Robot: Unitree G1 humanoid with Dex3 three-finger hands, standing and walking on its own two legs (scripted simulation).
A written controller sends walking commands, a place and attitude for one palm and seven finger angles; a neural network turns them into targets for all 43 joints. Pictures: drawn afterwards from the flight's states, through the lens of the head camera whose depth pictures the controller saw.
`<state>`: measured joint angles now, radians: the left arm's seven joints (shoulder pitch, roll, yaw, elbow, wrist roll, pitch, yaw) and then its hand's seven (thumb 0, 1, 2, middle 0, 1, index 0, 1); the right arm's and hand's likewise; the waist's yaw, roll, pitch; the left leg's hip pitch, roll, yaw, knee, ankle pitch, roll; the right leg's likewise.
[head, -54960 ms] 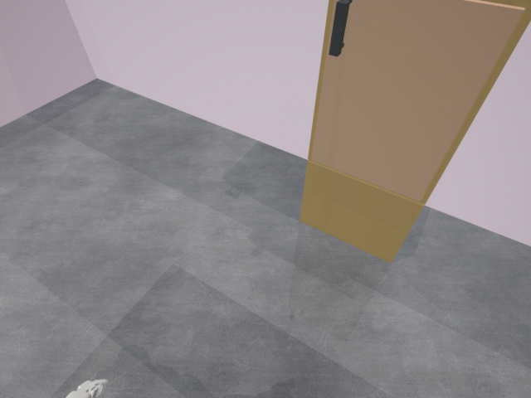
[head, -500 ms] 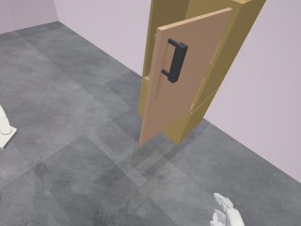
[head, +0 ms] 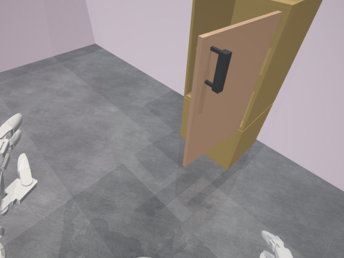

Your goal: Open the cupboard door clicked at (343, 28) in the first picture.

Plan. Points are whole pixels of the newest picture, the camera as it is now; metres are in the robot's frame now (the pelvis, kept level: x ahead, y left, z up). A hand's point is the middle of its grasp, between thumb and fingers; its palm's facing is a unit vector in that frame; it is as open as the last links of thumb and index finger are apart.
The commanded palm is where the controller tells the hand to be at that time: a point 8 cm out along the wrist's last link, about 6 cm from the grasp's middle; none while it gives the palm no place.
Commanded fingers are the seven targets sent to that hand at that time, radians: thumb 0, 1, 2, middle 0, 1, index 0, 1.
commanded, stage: let the arm hang, fingers relaxed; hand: left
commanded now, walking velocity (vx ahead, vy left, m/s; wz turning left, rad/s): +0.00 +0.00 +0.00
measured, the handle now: (215, 69) +0.60 -0.07 +0.17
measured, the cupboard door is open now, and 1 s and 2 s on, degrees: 85 85 85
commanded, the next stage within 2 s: look to check the result in 1.20 s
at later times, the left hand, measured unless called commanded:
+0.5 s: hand out of the picture +0.06 +0.17 -0.15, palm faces +0.05 -0.97 -0.22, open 6.8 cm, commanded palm none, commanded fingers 0.00 0.90 0.90 -0.20 -0.30 -0.20 -0.30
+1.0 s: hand out of the picture +0.01 +0.16 -0.15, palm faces +0.07 -0.98 -0.20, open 7.3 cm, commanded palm none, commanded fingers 0.00 0.90 0.90 -0.20 -0.30 -0.20 -0.30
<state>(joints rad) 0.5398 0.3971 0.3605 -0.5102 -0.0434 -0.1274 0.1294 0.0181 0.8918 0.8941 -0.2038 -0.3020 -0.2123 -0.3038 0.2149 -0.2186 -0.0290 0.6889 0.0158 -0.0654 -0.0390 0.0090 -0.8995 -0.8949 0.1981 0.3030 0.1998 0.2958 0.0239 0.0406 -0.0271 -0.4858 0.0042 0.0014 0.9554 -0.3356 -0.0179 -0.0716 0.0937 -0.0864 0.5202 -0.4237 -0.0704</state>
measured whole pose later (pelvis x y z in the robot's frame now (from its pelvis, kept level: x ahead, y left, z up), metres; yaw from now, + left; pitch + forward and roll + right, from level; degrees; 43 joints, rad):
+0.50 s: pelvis +0.00 -0.01 +0.00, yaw +2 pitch +0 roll +0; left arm 0.27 0.15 0.02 0.83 0.01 0.03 0.02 -0.06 1.00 0.89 -0.21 -0.30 -0.21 -0.30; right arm 0.30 -0.20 -0.03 0.94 -0.02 0.07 0.00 0.01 -0.90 -0.89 0.20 0.30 0.20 0.30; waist -0.02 0.04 0.07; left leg -0.42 -0.02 -0.05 0.77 -0.37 0.00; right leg -0.32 -0.01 -0.04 0.68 -0.35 -0.02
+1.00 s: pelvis +0.02 +0.00 +0.02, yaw +2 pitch -2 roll +1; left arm 0.25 0.13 0.01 1.16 0.00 0.00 0.03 0.02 0.93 0.89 -0.20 -0.30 -0.20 -0.30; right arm 0.26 -0.15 0.00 1.14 -0.01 0.00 -0.04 0.01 -0.92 -0.89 0.20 0.30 0.20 0.30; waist -0.01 0.03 0.05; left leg -0.14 -0.02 0.01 0.40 -0.23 0.01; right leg -0.15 -0.02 -0.03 0.43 -0.25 -0.01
